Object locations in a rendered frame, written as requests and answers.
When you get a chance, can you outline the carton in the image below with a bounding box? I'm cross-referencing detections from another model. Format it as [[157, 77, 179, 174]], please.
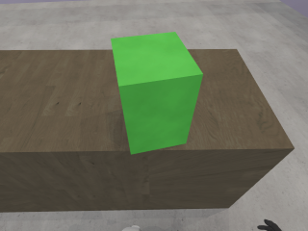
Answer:
[[111, 32, 203, 155]]

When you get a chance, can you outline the pedestal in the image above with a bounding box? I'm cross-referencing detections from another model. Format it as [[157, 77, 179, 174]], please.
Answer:
[[0, 49, 295, 213]]

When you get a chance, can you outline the robot right hand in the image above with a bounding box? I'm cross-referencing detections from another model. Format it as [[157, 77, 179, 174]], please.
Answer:
[[257, 219, 282, 231]]

